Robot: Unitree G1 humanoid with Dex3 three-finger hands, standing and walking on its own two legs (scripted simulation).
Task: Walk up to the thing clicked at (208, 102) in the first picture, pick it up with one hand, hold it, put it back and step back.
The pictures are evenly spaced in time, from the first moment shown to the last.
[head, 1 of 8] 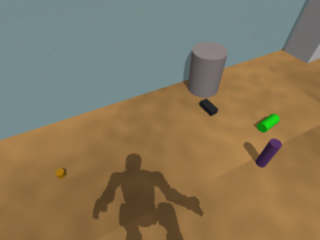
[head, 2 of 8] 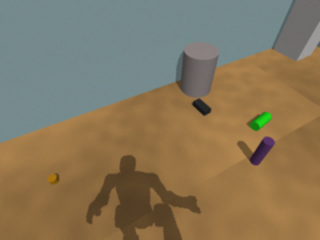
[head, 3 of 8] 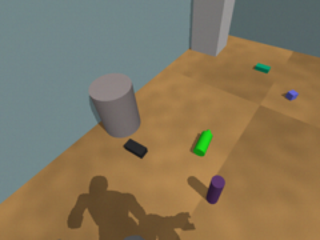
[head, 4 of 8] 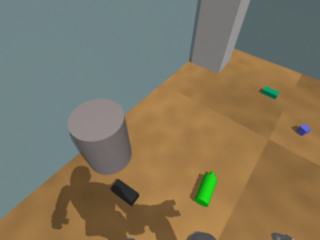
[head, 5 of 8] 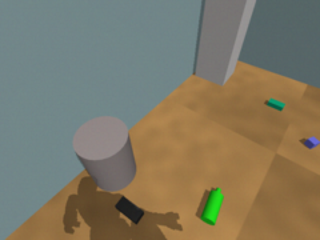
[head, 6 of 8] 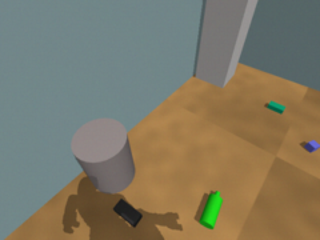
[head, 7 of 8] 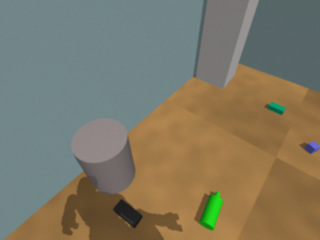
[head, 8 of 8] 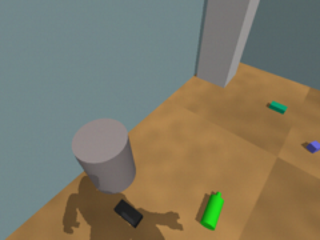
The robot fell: no
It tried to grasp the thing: no
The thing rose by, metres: 0.00
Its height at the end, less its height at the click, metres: +0.00
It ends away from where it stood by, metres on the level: 0.00
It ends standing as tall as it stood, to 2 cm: yes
